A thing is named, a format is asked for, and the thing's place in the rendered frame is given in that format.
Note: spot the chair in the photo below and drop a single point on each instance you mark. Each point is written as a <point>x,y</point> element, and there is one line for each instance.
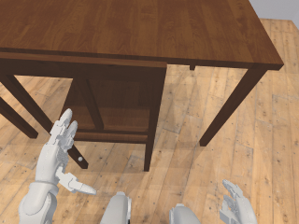
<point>112,100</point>

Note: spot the robot left hand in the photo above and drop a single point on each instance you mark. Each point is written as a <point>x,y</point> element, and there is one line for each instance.
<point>54,153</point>

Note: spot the left robot thigh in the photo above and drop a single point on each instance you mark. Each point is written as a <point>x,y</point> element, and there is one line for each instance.
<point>118,210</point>

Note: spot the right robot thigh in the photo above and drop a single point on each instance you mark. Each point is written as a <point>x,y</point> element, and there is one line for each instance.
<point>182,215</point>

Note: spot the robot thigh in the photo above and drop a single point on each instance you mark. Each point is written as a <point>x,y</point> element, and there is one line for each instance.
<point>118,210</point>
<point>182,215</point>

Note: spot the robot right hand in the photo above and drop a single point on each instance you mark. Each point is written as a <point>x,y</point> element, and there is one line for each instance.
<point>241,210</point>

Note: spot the table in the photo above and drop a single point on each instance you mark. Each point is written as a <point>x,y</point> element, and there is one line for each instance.
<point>212,33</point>

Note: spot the left robot forearm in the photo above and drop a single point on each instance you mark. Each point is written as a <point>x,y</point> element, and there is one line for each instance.
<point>39,204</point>

